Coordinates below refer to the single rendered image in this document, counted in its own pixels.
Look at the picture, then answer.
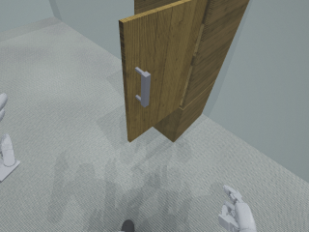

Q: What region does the left robot foot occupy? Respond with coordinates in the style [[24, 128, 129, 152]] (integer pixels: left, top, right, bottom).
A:
[[121, 219, 134, 232]]

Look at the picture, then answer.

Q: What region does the cupboard door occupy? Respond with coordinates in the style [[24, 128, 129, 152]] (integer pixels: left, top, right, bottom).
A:
[[119, 0, 208, 143]]

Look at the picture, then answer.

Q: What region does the handle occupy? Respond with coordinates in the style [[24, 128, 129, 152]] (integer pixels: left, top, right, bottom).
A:
[[135, 67, 151, 107]]

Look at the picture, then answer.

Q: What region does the robot left hand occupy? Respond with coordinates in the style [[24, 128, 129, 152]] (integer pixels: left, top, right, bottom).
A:
[[0, 93, 20, 184]]

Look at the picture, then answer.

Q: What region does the robot right hand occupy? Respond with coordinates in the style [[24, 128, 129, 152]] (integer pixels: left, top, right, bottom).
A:
[[218, 185, 257, 232]]

